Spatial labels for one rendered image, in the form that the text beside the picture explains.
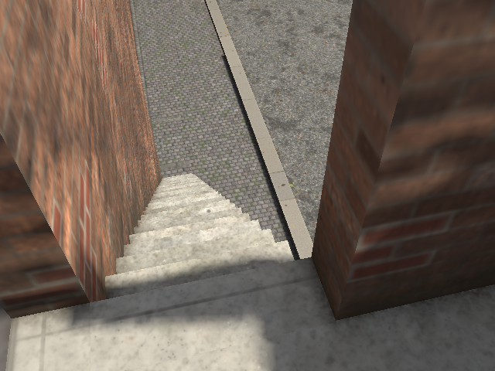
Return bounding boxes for stairs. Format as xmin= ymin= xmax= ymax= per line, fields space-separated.
xmin=105 ymin=173 xmax=294 ymax=299

